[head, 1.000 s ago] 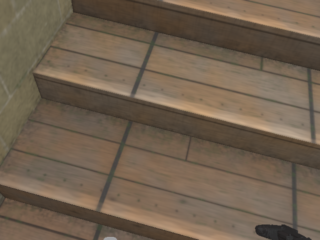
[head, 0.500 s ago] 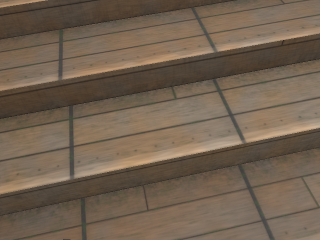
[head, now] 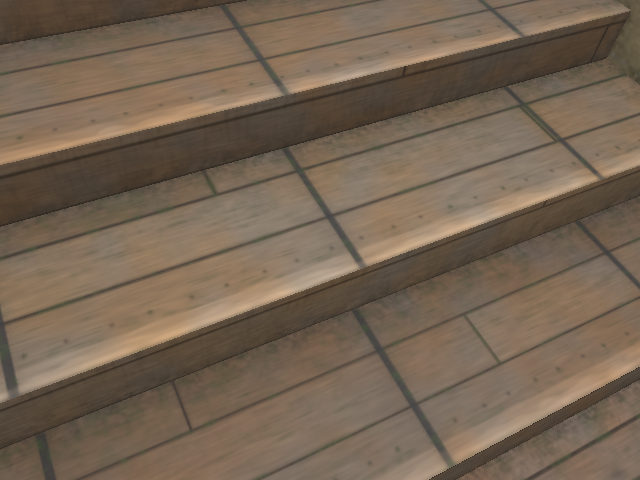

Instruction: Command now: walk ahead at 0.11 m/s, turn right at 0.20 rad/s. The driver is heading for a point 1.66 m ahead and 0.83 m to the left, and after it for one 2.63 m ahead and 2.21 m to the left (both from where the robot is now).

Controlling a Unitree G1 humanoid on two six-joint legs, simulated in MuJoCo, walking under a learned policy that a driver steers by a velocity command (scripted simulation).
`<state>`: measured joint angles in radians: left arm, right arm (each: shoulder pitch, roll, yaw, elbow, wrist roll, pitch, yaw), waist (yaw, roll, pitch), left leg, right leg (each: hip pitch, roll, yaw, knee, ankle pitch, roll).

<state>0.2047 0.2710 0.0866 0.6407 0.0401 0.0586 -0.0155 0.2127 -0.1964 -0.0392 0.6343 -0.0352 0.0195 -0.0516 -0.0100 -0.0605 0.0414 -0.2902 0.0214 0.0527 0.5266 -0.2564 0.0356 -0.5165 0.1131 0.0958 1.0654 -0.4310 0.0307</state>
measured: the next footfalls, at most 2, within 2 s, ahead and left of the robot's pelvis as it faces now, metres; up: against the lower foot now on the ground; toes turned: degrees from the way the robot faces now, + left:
right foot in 0.24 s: +0.06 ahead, -0.08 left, +0.00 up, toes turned +2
left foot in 0.74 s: +0.39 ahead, +0.17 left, +0.15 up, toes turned +22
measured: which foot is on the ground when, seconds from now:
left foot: down 0.00-0.24, up 0.26-0.72, down 0.74-1.00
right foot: up 0.00-0.22, down 0.24-0.76, up 0.78-1.00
